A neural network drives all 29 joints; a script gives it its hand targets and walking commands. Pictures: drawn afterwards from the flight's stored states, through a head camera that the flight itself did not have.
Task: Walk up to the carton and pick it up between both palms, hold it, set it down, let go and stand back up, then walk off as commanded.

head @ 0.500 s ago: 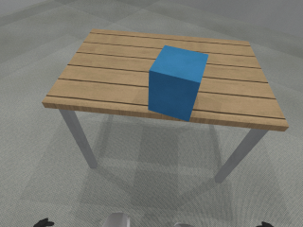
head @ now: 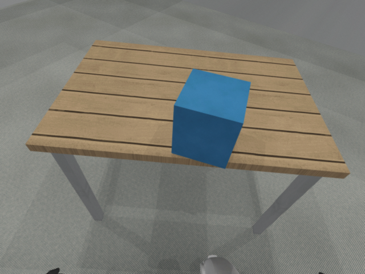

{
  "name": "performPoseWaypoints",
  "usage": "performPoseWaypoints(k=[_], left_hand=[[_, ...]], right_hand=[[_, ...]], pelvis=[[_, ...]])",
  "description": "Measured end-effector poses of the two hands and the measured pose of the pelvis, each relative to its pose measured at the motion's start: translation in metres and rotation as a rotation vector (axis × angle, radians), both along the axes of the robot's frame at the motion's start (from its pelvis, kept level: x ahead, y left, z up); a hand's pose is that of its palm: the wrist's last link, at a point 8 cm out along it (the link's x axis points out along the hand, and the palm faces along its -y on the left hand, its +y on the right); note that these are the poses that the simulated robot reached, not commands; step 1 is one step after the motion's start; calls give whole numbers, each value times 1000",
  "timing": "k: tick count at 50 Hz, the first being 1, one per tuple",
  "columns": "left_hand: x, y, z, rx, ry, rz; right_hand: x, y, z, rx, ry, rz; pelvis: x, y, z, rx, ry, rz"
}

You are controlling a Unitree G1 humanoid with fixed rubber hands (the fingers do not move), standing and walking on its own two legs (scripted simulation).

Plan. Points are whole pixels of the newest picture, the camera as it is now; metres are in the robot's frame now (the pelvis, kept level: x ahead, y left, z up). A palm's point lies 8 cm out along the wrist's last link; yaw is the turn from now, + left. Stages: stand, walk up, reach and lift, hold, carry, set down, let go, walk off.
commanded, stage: walk up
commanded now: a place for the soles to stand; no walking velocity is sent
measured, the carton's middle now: (209, 119) +0.51 -0.07 +0.04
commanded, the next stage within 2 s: reach and lift in 1.76 s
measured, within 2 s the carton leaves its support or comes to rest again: neither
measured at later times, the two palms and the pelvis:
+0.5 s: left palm out of the picture +0.14 +0.26 -0.10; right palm out of the picture +0.13 -0.37 -0.07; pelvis +0.05 -0.05 -0.01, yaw +1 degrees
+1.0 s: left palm (81, 260) +0.19 +0.23 -0.10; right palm (357, 263) +0.17 -0.40 -0.07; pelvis +0.08 -0.08 -0.01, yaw +0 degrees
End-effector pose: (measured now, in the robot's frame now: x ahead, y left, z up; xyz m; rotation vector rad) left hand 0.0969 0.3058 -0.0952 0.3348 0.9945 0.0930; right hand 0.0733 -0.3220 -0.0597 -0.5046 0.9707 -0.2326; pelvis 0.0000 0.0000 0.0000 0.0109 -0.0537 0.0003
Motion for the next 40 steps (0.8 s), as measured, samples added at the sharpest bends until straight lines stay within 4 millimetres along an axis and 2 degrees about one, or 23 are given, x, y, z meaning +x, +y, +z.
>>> performPoseWaypoints(k=[6,11,15,21,24,31,36,40], left_hand=[[18,-35,-4,40,-10,-2],[18,-46,2,64,0,33],[21,-48,0,64,8,47],[29,-42,-11,49,11,48],[38,-44,-9,48,5,43],[60,-63,-8,44,-29,15],[65,-61,-5,60,-36,26],[72,-57,-8,53,-30,23]], right_hand=[[19,-36,-21,24,11,-6],[39,-50,-17,23,28,14],[47,-53,-12,13,37,22],[53,-47,-15,0,32,18],[56,-48,-13,1,24,12],[67,-66,-13,1,23,-2],[82,-65,-10,0,16,6],[85,-61,-10,-3,5,3]], pelvis=[[18,-38,-12,18,-3,-4],[27,-53,-6,17,13,19],[33,-56,-4,6,24,27],[40,-48,-11,1,13,25],[45,-49,-10,1,6,19],[58,-67,-10,-3,16,3],[65,-66,-8,-6,27,7],[69,-62,-10,-8,22,2]])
